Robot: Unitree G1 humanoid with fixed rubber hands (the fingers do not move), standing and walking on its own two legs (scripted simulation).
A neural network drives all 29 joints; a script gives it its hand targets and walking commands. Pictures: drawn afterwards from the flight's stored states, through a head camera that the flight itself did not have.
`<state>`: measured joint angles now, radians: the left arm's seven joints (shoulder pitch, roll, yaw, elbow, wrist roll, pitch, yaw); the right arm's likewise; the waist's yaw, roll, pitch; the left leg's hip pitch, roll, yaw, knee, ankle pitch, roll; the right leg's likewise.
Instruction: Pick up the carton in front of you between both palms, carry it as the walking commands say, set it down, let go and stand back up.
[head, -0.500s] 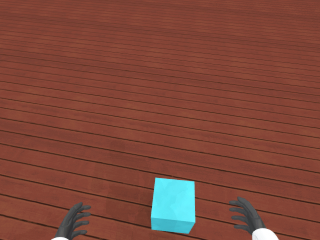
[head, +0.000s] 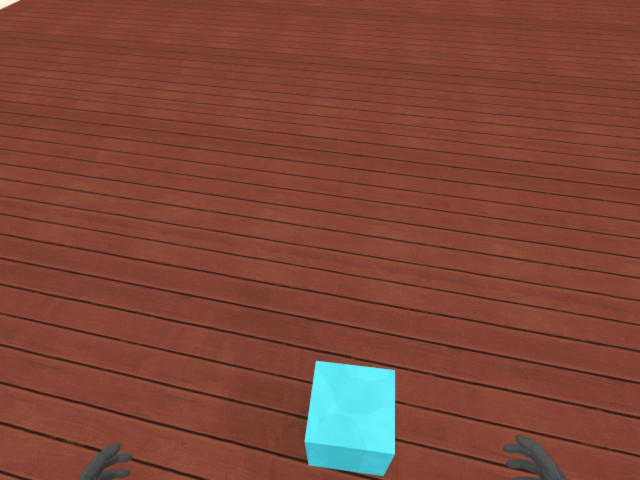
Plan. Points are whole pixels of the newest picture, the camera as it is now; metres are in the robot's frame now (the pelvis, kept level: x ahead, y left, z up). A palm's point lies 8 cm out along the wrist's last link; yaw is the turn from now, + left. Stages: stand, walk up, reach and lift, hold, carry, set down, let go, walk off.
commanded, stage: stand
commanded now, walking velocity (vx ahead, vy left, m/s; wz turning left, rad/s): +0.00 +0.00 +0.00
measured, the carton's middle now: (350, 419) +0.39 -0.07 -0.65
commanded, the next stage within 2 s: none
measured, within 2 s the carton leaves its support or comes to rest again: neither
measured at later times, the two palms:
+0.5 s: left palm out of the picture +0.10 +0.30 -0.09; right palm out of the picture +0.10 -0.30 -0.10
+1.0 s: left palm out of the picture +0.07 +0.31 -0.09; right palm out of the picture +0.07 -0.30 -0.10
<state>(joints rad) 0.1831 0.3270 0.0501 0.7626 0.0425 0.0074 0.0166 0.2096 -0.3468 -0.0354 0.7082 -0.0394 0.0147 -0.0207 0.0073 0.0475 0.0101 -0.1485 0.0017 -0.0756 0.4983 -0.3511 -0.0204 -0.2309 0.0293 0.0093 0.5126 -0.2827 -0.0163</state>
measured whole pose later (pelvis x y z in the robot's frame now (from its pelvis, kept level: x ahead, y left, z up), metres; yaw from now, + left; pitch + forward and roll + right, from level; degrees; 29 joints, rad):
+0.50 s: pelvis -0.01 +0.00 +0.01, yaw +0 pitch -2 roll +0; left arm 0.15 0.34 0.04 0.91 0.03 0.00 0.01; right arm 0.18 -0.37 0.00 0.86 -0.03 -0.01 -0.03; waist 0.01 0.03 0.02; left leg -0.08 0.00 -0.08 0.42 -0.30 -0.02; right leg -0.16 0.03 0.01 0.44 -0.24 -0.02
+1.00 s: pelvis -0.02 +0.00 +0.01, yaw +0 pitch -2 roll +0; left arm 0.13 0.37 0.02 1.01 0.02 0.00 0.01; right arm 0.17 -0.39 0.01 0.95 -0.03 -0.01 -0.02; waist 0.01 0.02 0.03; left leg -0.07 0.00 -0.08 0.37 -0.25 -0.02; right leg -0.16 0.02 0.01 0.39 -0.19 -0.01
